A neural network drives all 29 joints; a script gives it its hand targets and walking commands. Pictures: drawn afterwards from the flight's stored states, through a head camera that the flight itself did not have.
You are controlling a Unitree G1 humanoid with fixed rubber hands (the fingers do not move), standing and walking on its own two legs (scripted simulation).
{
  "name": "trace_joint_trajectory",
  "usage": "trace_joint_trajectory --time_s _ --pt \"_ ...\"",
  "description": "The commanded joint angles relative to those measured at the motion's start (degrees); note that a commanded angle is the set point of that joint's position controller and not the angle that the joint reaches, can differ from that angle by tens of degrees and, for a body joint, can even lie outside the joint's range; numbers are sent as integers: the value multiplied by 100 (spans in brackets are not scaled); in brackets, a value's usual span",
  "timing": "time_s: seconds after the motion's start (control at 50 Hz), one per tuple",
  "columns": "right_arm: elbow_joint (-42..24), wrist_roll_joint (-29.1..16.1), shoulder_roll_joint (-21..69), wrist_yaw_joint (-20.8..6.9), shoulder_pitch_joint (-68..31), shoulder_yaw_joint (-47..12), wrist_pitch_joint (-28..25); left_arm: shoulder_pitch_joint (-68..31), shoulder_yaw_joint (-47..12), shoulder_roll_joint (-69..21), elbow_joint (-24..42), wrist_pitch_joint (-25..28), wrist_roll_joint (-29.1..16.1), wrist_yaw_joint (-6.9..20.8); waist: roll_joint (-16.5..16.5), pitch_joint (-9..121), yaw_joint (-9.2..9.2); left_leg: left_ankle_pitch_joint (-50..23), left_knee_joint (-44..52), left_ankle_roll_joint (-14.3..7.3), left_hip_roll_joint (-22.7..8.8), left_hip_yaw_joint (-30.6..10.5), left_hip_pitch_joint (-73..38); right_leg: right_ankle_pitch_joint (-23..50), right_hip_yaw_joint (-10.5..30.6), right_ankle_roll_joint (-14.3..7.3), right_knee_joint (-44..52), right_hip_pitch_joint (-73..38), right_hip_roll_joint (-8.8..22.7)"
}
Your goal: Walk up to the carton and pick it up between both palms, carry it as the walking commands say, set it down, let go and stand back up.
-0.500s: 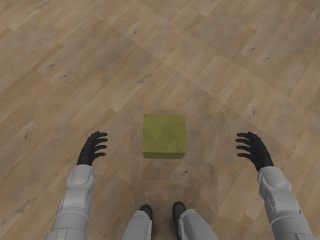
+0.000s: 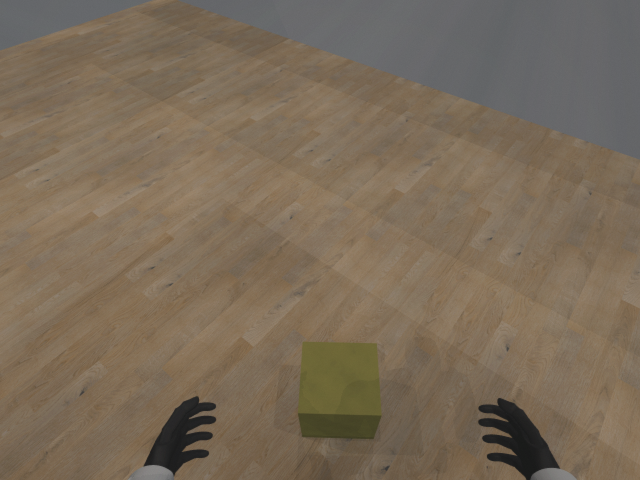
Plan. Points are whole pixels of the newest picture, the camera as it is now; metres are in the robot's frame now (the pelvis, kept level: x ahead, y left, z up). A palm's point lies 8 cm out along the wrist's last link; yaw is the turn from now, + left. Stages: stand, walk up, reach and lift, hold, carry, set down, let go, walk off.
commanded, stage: let go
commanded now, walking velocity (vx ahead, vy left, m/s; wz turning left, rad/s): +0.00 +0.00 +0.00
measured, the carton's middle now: (338, 391) +0.46 -0.01 -0.66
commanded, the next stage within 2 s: stand in 0.30 s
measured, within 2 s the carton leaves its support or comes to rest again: neither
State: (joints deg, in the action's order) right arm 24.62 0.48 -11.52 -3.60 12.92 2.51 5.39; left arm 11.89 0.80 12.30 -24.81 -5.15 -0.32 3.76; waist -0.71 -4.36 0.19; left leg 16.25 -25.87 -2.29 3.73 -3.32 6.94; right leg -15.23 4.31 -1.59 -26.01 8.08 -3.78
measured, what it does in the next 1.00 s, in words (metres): shifts its weight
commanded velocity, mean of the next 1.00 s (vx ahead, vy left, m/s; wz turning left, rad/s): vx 0.00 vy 0.00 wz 0.00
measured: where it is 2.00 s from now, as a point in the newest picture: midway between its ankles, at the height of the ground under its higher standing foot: outside the picture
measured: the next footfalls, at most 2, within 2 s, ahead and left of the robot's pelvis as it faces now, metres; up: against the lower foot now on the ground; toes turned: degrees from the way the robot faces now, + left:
none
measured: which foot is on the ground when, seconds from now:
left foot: down 0.00-1.00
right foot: down 0.00-1.00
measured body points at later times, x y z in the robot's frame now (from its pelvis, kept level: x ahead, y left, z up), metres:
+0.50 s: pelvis +0.02 +0.00 +0.00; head +0.02 +0.00 +0.45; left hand +0.14 +0.25 -0.11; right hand +0.15 -0.27 -0.10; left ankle -0.02 +0.10 -0.74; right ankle -0.01 -0.10 -0.74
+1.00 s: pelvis +0.05 +0.00 -0.01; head +0.03 +0.00 +0.44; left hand +0.08 +0.25 -0.15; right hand +0.06 -0.26 -0.15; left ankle -0.02 +0.10 -0.74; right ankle -0.01 -0.10 -0.74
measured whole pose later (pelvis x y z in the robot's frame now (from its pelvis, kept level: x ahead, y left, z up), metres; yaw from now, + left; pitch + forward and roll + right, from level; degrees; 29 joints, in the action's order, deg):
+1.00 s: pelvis +0.05 +0.00 -0.01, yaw -4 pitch +1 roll +0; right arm 52.0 0.7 -14.4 3.4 21.4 -0.8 -0.3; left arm 22.3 0.7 11.5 -54.9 0.8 1.0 -3.2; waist 1.0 5.7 -0.9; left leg 22.2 -28.1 -2.3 2.0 0.7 7.3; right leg -20.1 8.2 -2.6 -29.6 10.2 -6.0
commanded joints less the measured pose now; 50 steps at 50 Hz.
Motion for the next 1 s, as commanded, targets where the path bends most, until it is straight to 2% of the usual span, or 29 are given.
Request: trace_joint_trajectory --time_s 0.0,0.02,0.04,0.12,0.22,0.26,0.28,0.3,0.34,0.36,0.38,0.42,0.44,0.54,0.56,0.6,0.64,0.66,0.68,0.7,0.72,0.74,0.76,0.78,0.84,0.86,0.92,0.96,0.98 --pt "-397 28 -611 -60 -581 156 184 -185 262 574 522 -252 198 -12 616 -341 244 -589 624 238 -483 -117 361 500 -253 204 207 -729 239" --pt "-387 131 -510 -61 -330 258 235 -409 324 404 701 -266 143 30 108 -143 18 -966 539 287 -407 83 450 1156 -88 143 362 -567 301" --pt "-441 -117 -573 -56 -354 14 231 -29 159 464 499 -305 106 15 550 -96 88 -1326 405 241 -377 -97 -128 1196 -209 219 297 -390 266" --pt "-450 -31 -476 6 -479 146 363 -411 339 520 876 -360 154 15 408 -93 30 -1212 426 188 -288 -11 -75 1053 -171 198 307 -519 246" --pt "-493 168 -809 250 39 280 263 243 301 654 653 -235 29 -49 -576 590 -29 -1848 55 234 -319 -39 -40 2677 144 263 27 -673 376" --pt "-848 82 -558 214 -341 89 292 137 184 511 600 -127 -15 -50 -148 996 75 -2149 -4 213 -305 -47 -197 2296 -9 225 35 -751 273" --pt "353 262 -1072 385 -28 255 -218 602 409 998 -522 291 273 -376 -188 948 72 265 80 405 -522 161 -286 141 654 245 668 346 875" --pt "559 359 -841 450 416 201 -444 431 361 1124 -462 436 356 -480 -216 241 -110 595 109 368 -541 -105 -47 -819 951 118 790 969 860" --pt "555 298 -1094 521 136 227 -631 197 268 721 -577 661 281 -521 -60 325 -249 380 154 171 -739 -354 117 -255 792 31 639 941 806" --pt "581 329 -596 502 -12 67 -742 225 234 585 -584 724 264 -490 -411 26 -71 231 210 144 -851 -608 653 153 700 82 405 792 759" --pt "694 248 -610 511 -79 4 -781 243 292 662 -719 771 256 -485 119 -153 94 155 333 140 -939 -648 694 305 750 30 395 984 735" --pt "988 141 -1124 537 129 108 -886 177 240 600 -898 872 184 -453 328 921 -125 -894 215 156 -861 -530 -113 1093 748 -47 111 583 634" --pt "1049 133 -1232 517 -78 145 -909 320 260 547 -1031 974 146 -466 458 771 -3 -1150 214 82 -867 -490 331 1270 751 8 136 446 712" --pt "1327 106 -1039 593 150 3 -943 558 349 788 -1394 929 218 -470 250 1061 27 -2058 36 34 -918 -462 323 1553 773 -89 -67 315 676" --pt "1464 83 -1188 596 273 59 -937 664 374 912 -1576 882 248 -518 -298 987 36 -1775 -4 10 -854 -434 85 1716 832 -82 -1 439 697" --pt "1621 63 -1357 618 610 62 -894 625 314 850 -1603 901 188 -495 185 986 -126 -2268 -70 119 -885 -392 -14 1892 770 -84 -74 599 622" --pt "1723 48 -1217 615 548 26 -881 891 321 802 -1923 921 134 -568 101 1077 -118 -2286 -184 77 -878 -350 -116 1822 700 -74 -99 579 556" --pt "1837 -11 -993 610 743 -70 -872 1158 343 861 -2050 892 142 -533 545 858 -36 -2759 -131 33 -881 -320 -156 1789 762 -137 -187 677 547" --pt "1896 52 -885 639 681 -48 -892 1322 266 696 -2240 861 178 -589 5 1121 -41 -2499 -250 28 -834 -240 -268 2263 724 -55 -161 432 595" --pt "1946 26 -863 683 834 -154 -811 1352 319 790 -2165 860 96 -591 389 1026 6 -2961 -221 43 -849 -237 -273 2640 773 -121 -321 527 608" --pt "2019 -64 -797 614 740 -171 -784 1063 253 653 -2243 844 100 -580 311 889 -141 -2876 -115 26 -874 -177 -130 2168 649 -119 -234 686 502" --pt "2007 72 -910 613 540 -113 -792 1133 239 615 -2290 810 111 -607 -30 701 42 -2651 -188 -24 -892 -300 -64 1932 702 -85 -51 726 578" --pt "2100 -16 -1185 720 777 -2 -737 1311 183 519 -2465 789 169 -608 132 701 -94 -3285 -361 39 -806 -105 -214 2710 740 -143 -239 740 482" --pt "2126 7 -1176 694 977 -39 -680 1263 93 401 -2533 748 131 -655 -65 690 -160 -2319 -166 25 -859 -144 49 2436 858 -184 -107 500 566" --pt "2426 23 -888 697 1058 -175 -644 1233 178 605 -2675 678 183 -670 286 553 -232 -2470 -280 53 -764 4 -158 2856 779 -208 -300 536 513" --pt "2521 12 -929 697 1291 -172 -662 1362 123 596 -2693 647 136 -736 -67 835 -162 -2253 -160 8 -806 -92 -178 2975 848 -210 -161 264 646" --pt "2732 10 -575 748 1326 -309 -591 1143 114 561 -2923 616 124 -729 201 79 -246 -2238 31 34 -896 -121 -161 1730 967 -269 -13 911 493" --pt "2803 -10 -830 689 1376 -307 -549 1430 69 397 -3092 529 170 -634 -212 199 -147 -1743 125 -98 -918 -236 137 1343 769 -141 26 567 401" --pt "2806 -1 -482 677 1103 -390 -537 1236 104 496 -3078 551 134 -661 352 11 -2 -1376 177 -51 -866 -137 263 1259 811 -128 26 740 485"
